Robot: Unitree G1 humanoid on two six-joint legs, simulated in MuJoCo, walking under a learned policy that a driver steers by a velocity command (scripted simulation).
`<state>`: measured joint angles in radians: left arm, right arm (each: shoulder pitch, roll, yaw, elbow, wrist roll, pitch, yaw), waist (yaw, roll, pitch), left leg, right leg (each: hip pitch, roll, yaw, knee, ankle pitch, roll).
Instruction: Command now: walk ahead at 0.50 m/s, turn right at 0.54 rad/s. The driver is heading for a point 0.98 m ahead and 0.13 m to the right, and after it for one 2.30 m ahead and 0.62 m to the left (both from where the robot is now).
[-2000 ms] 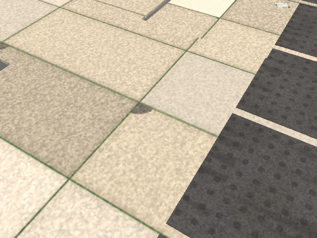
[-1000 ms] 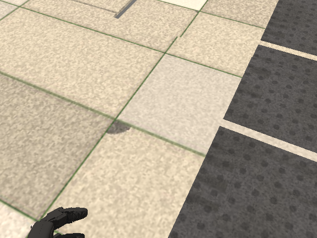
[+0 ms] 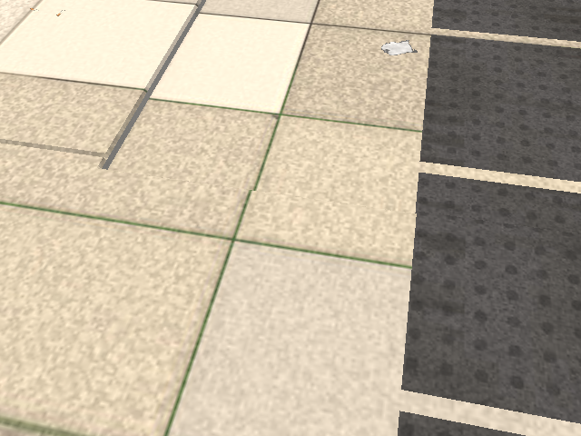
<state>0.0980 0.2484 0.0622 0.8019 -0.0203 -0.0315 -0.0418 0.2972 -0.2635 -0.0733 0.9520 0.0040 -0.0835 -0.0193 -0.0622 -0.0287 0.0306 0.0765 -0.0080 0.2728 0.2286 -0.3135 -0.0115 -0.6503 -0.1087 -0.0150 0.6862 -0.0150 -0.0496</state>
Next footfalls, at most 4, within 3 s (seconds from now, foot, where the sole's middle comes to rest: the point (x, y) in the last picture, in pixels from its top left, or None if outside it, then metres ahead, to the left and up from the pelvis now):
0.10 right None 0.22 -0.12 -0.77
0.60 left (291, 399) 0.56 0.01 -0.77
1.12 right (414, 316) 0.75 -0.31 -0.77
1.60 left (331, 229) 1.05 -0.13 -0.77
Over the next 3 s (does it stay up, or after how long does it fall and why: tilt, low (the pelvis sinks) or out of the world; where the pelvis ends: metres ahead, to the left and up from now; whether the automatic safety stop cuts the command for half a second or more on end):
stays up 0.93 -0.23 0.00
